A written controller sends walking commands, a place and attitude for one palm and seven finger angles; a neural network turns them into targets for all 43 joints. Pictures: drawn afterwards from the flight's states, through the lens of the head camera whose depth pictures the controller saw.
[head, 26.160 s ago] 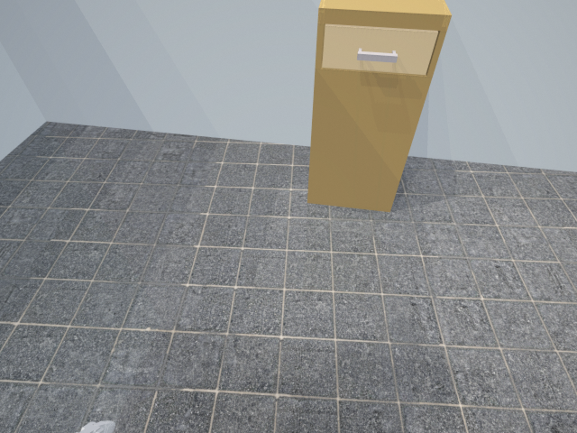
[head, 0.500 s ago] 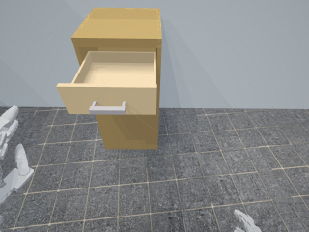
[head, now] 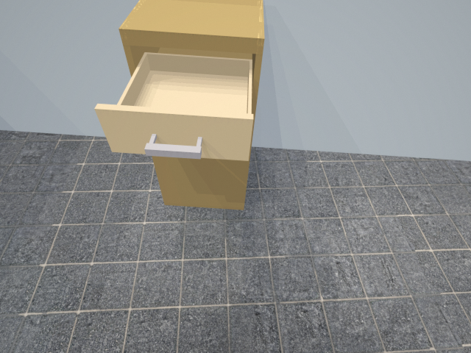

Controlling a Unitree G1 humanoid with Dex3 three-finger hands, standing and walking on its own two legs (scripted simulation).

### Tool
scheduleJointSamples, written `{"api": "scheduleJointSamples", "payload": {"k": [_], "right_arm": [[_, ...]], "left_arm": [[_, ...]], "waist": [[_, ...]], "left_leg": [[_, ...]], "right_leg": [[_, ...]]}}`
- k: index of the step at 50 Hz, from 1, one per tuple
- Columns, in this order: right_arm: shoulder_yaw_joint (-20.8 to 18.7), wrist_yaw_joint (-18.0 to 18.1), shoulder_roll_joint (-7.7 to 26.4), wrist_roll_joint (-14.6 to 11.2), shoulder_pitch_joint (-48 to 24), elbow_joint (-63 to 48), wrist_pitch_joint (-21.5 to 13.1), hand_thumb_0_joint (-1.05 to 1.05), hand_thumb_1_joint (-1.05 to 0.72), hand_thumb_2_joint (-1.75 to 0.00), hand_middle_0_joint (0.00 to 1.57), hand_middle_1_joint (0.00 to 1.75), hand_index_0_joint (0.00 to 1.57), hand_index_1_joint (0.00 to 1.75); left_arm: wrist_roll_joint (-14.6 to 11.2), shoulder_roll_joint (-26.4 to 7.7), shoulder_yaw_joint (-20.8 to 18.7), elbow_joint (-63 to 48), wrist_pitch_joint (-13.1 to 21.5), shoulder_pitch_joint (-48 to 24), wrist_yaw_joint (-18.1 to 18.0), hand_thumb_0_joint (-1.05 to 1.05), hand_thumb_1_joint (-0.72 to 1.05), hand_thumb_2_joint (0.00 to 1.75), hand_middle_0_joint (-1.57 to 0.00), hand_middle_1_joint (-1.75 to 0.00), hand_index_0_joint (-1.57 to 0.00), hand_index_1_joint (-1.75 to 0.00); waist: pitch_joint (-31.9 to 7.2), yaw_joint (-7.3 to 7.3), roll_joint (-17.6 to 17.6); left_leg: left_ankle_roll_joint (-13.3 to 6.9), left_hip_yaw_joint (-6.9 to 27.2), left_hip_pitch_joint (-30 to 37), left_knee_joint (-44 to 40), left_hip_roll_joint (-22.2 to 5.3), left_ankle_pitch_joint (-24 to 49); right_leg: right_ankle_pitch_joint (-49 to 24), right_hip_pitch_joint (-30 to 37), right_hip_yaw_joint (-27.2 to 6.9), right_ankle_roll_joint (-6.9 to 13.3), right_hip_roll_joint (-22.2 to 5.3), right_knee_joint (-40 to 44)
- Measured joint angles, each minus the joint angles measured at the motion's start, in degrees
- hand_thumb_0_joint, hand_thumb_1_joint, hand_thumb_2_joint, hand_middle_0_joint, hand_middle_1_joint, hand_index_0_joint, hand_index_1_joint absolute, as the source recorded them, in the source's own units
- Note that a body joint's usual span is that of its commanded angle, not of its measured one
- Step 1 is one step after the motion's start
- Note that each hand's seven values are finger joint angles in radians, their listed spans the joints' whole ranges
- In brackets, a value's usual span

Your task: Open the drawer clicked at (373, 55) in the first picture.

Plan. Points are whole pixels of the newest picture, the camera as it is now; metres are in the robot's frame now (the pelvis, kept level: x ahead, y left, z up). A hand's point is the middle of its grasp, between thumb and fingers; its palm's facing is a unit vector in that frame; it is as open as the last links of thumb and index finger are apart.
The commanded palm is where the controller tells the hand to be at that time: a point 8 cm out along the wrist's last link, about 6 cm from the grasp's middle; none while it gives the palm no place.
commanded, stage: let the arm hang, fingers relaxed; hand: left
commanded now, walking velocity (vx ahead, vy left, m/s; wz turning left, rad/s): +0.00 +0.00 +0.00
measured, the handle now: (175, 145) +0.55 +0.19 -0.01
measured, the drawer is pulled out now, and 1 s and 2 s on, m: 0.30 0.30 0.30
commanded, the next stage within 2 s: look to check the result in 0.72 s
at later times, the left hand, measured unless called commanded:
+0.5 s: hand out of the picture +0.00 +0.17 -0.17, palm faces +0.04 -0.98 -0.18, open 7.4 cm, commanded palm none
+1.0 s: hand out of the picture +0.01 +0.18 -0.17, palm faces +0.03 -0.98 -0.21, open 7.4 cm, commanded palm none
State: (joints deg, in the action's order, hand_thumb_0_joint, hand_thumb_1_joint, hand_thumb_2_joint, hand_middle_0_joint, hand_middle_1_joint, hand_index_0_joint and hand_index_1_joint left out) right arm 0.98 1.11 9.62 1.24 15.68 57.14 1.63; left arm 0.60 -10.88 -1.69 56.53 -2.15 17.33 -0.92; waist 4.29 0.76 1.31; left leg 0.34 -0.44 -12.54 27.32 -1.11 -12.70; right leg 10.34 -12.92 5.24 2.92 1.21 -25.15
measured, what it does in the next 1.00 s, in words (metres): stands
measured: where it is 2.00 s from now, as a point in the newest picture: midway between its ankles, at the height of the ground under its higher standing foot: outside the picture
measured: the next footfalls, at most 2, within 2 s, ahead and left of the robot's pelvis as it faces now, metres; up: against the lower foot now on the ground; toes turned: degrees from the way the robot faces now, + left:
none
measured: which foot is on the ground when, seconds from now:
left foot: down 0.00-1.00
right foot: down 0.00-1.00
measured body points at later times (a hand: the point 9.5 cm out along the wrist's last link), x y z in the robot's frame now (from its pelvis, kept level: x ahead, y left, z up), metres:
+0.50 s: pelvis +0.00 +0.01 +0.00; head +0.00 +0.00 +0.45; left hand +0.00 +0.22 -0.16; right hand -0.04 -0.18 -0.17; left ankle +0.02 +0.12 -0.74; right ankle +0.04 -0.09 -0.74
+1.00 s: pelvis +0.01 +0.00 +0.00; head +0.03 +0.00 +0.45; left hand +0.01 +0.24 -0.15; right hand -0.01 -0.22 -0.16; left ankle +0.02 +0.12 -0.74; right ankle +0.04 -0.09 -0.74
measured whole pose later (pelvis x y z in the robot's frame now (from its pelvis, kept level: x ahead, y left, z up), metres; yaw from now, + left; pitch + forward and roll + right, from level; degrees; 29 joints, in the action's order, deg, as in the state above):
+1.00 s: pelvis +0.01 +0.00 +0.00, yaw -1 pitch -2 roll +0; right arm -1.0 2.1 8.6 1.0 16.7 63.9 0.4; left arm 0.6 -9.0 -1.8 65.3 0.0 15.3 -1.3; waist 4.3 0.0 -0.9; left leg 0.0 -2.0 -9.5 23.1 -0.8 -11.5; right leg 9.4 -11.1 3.6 2.5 1.0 -22.6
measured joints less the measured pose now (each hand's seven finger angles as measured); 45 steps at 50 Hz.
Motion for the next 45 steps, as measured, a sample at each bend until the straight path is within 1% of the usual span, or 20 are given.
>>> {"api": "scheduleJointSamples", "payload": {"k": [3,10,16,22,27,34,45], "right_arm": [[-0.38,0.29,-0.19,-0.15,2.04,2.7,0.2,0.0,-0.91,-0.9,0.2,0.3,0.2,0.3],[-0.63,0.79,-1.07,-0.34,4.99,6.42,-0.02,0.0,-0.91,-0.9,0.2,0.3,0.2,0.3],[-0.54,0.86,-2.64,-0.25,5.41,7.4,-0.28,0.0,-0.91,-0.9,0.2,0.3,0.2,0.3],[-0.72,0.78,-4.11,-0.05,4.77,7.08,-0.55,0.0,-0.91,-0.9,0.2,0.3,0.2,0.3],[-1.0,0.82,-4.73,0.1,4.31,6.5,-0.82,0.0,-0.91,-0.9,0.2,0.3,0.2,0.3],[-1.44,1.05,-4.3,-0.02,3.91,6.29,-1.27,0.0,-0.91,-0.9,0.2,0.3,0.2,0.3],[-1.89,1.04,-2.18,-0.21,2.06,6.65,-1.25,0.0,-0.91,-0.9,0.2,0.3,0.2,0.3]], "left_arm": [[-0.06,-0.47,0.22,4.0,0.41,1.48,0.15,-0.01,0.98,0.9,-0.21,-0.3,-0.21,-0.3],[-0.24,0.17,0.45,9.43,0.72,2.98,-0.18,0.0,0.93,0.9,-0.2,-0.29,-0.2,-0.3],[-0.23,1.75,0.49,9.99,1.09,1.73,-0.48,0.01,0.91,0.9,-0.2,-0.29,-0.2,-0.3],[-0.05,3.4,0.38,8.88,1.46,-0.39,-0.56,0.01,0.91,0.9,-0.2,-0.29,-0.2,-0.3],[0.27,3.89,0.14,8.12,1.48,-1.52,-0.86,0.01,0.92,0.9,-0.2,-0.29,-0.2,-0.3],[0.05,3.43,-0.09,7.79,1.95,-1.38,-0.67,0.01,0.92,0.9,-0.2,-0.29,-0.2,-0.3],[-0.03,2.61,-0.06,8.44,2.11,-1.4,-0.48,0.01,0.91,0.9,-0.2,-0.29,-0.2,-0.3]], "waist": [[0.32,0.2,-0.71],[0.22,-0.23,-2.25],[-0.68,-0.57,-2.73],[-1.9,-0.94,-2.49],[-2.56,-1.18,-2.04],[-2.14,-1.04,-2.01],[-0.42,-0.85,-2.17]], "left_leg": [[-0.07,-0.11,0.51,-1.34,-0.03,0.71],[-0.44,-0.7,1.57,-2.98,0.39,1.48],[-0.63,-1.11,1.78,-3.22,0.69,1.67],[-0.68,-1.37,1.41,-2.8,0.77,1.53],[-0.64,-1.47,0.95,-2.3,0.66,1.22],[-0.57,-1.57,1.46,-2.79,0.62,1.17],[-0.44,-1.54,2.65,-3.78,0.47,1.26]], "right_leg": [[-1.01,0.67,-0.12,-0.05,0.11,1.79],[-1.52,1.23,-0.69,-0.39,-0.27,2.64],[-1.35,0.91,-1.1,-0.56,-0.59,1.98],[-1.02,0.25,-1.35,-0.59,-0.69,1.09],[-0.8,-0.26,-1.46,-0.55,-0.6,0.61],[-0.73,0.15,-1.58,-0.54,-0.53,0.97],[-0.85,1.39,-1.57,-0.46,-0.32,2.08]]}}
